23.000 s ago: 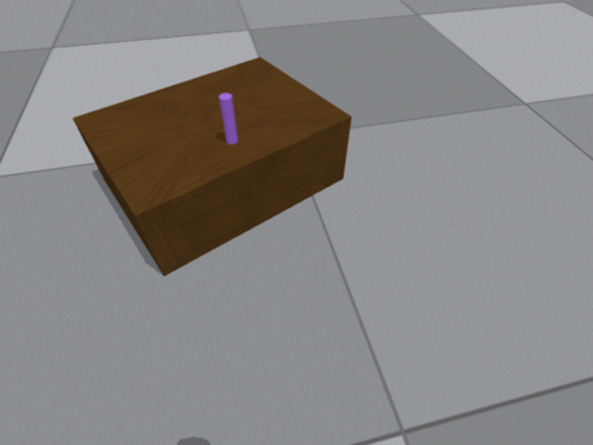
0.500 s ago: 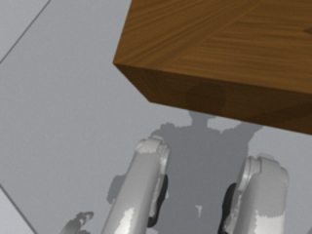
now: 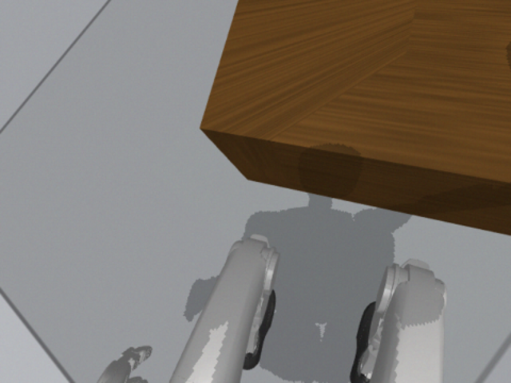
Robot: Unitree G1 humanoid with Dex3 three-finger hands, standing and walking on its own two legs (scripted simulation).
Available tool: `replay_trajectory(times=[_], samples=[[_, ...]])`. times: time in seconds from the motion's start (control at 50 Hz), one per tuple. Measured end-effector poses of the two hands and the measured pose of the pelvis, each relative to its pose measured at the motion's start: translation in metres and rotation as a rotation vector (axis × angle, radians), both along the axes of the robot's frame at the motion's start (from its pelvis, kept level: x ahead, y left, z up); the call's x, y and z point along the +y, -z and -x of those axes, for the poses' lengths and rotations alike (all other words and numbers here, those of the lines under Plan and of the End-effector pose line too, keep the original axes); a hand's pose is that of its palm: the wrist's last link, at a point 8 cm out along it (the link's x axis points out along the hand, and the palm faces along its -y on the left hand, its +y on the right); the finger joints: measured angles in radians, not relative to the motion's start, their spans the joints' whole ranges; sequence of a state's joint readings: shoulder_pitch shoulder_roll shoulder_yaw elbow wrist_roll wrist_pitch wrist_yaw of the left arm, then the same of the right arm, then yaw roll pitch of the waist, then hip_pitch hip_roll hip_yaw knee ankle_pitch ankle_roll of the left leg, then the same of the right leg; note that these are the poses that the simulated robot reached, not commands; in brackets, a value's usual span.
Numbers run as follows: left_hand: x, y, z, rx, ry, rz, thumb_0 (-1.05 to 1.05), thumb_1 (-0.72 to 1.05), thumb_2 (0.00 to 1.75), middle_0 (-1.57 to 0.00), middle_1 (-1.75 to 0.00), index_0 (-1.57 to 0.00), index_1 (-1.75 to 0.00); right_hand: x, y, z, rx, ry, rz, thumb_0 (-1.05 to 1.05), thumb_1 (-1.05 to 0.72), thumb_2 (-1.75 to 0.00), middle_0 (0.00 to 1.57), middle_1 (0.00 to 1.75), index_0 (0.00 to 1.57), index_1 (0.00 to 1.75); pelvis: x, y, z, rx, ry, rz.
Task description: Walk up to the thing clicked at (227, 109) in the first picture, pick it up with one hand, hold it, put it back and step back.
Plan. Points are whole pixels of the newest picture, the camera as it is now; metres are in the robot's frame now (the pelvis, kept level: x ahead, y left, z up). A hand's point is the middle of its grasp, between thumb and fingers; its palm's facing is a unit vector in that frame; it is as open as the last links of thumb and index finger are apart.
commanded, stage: home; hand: right
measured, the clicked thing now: out of the picture +0.57 -0.30 +0.00
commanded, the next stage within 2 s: none
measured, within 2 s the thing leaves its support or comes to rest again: neither
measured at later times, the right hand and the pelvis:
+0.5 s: hand out of the picture +0.44 -0.40 +0.15, palm faces +0.40 +0.82 -0.42, open 16.9 cm; pelvis +0.04 -0.02 +0.18, yaw -5 degrees
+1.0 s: hand out of the picture +0.27 -0.25 +0.19, palm faces +0.28 +0.91 -0.30, open 17.4 cm; pelvis +0.08 -0.02 +0.27, yaw -9 degrees
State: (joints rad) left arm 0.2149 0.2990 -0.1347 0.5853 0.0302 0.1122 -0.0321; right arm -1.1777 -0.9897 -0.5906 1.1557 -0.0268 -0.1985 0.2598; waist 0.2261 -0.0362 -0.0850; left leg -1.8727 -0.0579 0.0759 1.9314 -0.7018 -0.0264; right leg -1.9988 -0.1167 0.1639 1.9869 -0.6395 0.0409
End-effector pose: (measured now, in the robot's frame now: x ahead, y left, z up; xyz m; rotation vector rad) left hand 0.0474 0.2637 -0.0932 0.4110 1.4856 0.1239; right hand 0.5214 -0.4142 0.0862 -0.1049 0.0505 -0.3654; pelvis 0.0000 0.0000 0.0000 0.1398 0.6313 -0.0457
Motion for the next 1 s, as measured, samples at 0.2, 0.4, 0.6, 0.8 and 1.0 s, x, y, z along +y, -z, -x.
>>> replay_trajectory(times=[0.2, 0.4, 0.6, 0.8, 1.0], samples=[[-0.009, -0.062, -0.011, 0.026, -0.031, 0.036, 0.00, 0.89, 0.90, -0.21, -0.30, -0.21, -0.30, -0.024, -0.035, 0.031, 0.235, 0.146, 0.143, -0.01, 0.36, -0.10, 0.07, 0.06, 0.08, 0.06, -0.006, -0.063, -0.008, -0.024, 0.015, 0.013], [-0.023, -0.138, -0.044, -0.072, -0.030, 0.050, 0.00, 0.90, 0.90, -0.21, -0.29, -0.21, -0.30, -0.040, -0.096, 0.079, 0.369, 0.250, 0.157, -0.01, 0.40, -0.13, 0.07, 0.07, 0.08, 0.07, -0.015, -0.144, -0.027, -0.114, 0.050, 0.020], [-0.035, -0.209, -0.094, -0.212, -0.017, 0.042, 0.00, 0.90, 0.90, -0.21, -0.29, -0.21, -0.29, 0.014, -0.089, 0.155, 0.551, 0.170, 0.073, -0.01, 0.48, -0.10, 0.06, 0.07, 0.07, 0.06, -0.022, -0.213, -0.053, -0.234, 0.084, 0.053], [-0.050, -0.252, -0.153, -0.409, 0.035, 0.062, 0.00, 0.90, 0.90, -0.20, -0.29, -0.21, -0.29, 0.056, -0.117, 0.214, 0.599, 0.166, 0.015, -0.01, 0.51, -0.08, 0.06, 0.06, 0.07, 0.06, -0.023, -0.254, -0.073, -0.366, 0.106, 0.097], [-0.069, -0.270, -0.201, -0.589, 0.049, 0.160, 0.01, 0.90, 0.90, -0.21, -0.29, -0.21, -0.29, 0.124, -0.133, 0.285, 0.670, 0.072, -0.038, -0.01, 0.53, -0.07, 0.06, 0.06, 0.06, 0.05, -0.017, -0.270, -0.081, -0.458, 0.105, 0.138]])
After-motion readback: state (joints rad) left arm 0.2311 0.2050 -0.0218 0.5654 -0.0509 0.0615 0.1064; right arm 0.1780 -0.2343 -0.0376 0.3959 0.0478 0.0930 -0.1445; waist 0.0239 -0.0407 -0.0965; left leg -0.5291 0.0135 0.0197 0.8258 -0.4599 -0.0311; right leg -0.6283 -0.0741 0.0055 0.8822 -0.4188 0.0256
